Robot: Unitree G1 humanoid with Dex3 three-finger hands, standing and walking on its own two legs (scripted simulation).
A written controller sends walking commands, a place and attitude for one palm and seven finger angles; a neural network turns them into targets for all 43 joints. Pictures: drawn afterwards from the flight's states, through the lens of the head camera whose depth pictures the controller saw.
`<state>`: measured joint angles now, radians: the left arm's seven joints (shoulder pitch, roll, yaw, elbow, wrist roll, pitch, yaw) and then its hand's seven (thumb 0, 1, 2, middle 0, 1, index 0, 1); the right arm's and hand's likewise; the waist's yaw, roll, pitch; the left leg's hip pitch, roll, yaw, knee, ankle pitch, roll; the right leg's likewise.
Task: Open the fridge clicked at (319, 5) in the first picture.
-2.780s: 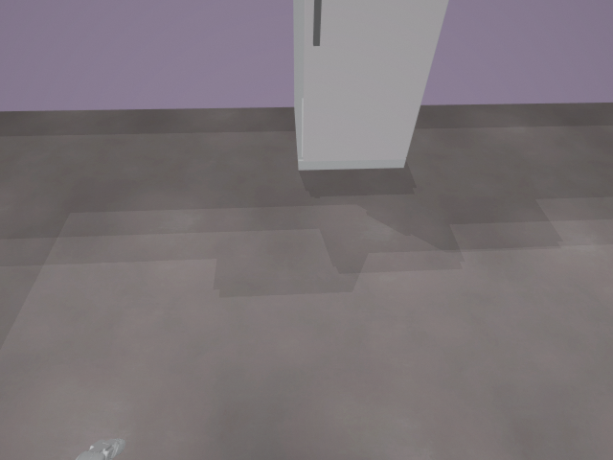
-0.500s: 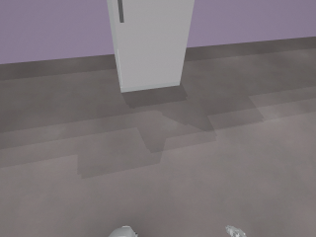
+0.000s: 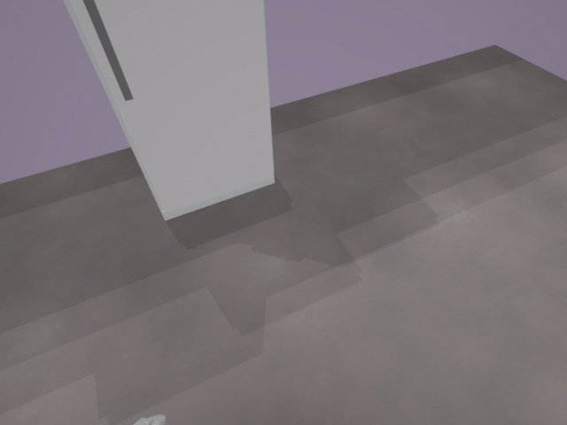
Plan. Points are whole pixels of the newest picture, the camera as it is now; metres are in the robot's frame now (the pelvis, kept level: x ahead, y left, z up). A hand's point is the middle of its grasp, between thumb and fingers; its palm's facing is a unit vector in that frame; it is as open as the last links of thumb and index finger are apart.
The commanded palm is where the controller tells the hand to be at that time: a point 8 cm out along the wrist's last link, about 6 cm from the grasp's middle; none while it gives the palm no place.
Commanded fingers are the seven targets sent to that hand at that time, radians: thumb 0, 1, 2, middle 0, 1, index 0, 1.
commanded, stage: walk to a spot facing it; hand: left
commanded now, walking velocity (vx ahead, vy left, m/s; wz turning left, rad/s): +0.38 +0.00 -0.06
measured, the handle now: (99, 25) +1.01 +0.52 +0.11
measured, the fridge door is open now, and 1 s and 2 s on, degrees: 0 0 0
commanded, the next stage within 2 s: turn to face it in 0.66 s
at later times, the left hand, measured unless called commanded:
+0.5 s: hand (156, 378) +0.22 +0.24 -0.17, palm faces +0.00 -0.99 -0.14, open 7.4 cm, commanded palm none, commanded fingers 0.00 0.90 0.90 -0.20 -0.30 -0.20 -0.30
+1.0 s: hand (244, 218) +0.57 +0.12 -0.16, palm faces -0.23 -0.95 -0.21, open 7.4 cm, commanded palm none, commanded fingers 0.00 0.90 0.90 -0.20 -0.30 -0.20 -0.30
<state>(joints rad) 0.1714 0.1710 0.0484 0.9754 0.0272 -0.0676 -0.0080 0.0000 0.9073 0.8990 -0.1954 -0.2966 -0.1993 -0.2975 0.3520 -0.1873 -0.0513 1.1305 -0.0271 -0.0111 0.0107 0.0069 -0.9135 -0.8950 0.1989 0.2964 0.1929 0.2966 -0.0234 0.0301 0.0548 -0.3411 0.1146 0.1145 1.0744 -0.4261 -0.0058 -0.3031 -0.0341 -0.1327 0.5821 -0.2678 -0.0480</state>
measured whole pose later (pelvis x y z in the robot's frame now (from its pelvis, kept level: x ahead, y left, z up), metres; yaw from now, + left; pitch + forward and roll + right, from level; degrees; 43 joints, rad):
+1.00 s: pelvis +0.41 -0.01 +0.00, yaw -11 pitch -1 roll +0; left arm 0.07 0.14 0.02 0.98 0.02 -0.04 0.02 0.00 0.91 0.90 -0.20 -0.30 -0.20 -0.30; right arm 0.33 -0.14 -0.04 1.10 -0.01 0.01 -0.02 0.01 -0.91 -0.89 0.20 0.30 0.19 0.30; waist -0.07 0.03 0.10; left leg -0.42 0.11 0.05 1.22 -0.43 -0.03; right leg -0.35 -0.03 -0.21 0.57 -0.20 -0.09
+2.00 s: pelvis +0.45 -0.05 +0.01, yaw +21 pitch -1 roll +2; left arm 0.21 0.16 0.01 0.90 0.02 0.01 0.02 0.00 0.90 0.90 -0.20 -0.30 -0.20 -0.30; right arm 0.17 -0.26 -0.09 0.96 -0.02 0.08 0.02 0.01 -0.91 -0.90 0.20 0.30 0.19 0.30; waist -0.01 0.03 0.07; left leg -0.47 0.01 -0.01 1.12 -0.38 -0.06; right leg -0.23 -0.08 -0.13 0.50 -0.25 -0.02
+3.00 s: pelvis +0.59 +0.06 +0.01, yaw +28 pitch -1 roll -1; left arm 0.26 0.17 0.04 1.06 0.03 -0.05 0.01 -0.01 0.93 0.90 -0.20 -0.30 -0.20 -0.30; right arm 0.24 -0.17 -0.06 1.04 -0.03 -0.02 0.01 0.01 -0.91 -0.90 0.20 0.30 0.19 0.30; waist 0.00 0.01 0.03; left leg -0.47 0.11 0.07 0.79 -0.27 -0.02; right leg -0.15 -0.03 -0.15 0.40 -0.23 -0.02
